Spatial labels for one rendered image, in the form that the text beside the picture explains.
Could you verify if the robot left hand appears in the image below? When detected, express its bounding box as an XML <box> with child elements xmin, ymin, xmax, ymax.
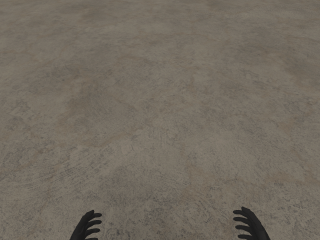
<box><xmin>70</xmin><ymin>210</ymin><xmax>102</xmax><ymax>240</ymax></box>

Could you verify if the robot right hand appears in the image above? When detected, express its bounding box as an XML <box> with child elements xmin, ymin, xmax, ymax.
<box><xmin>233</xmin><ymin>206</ymin><xmax>271</xmax><ymax>240</ymax></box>

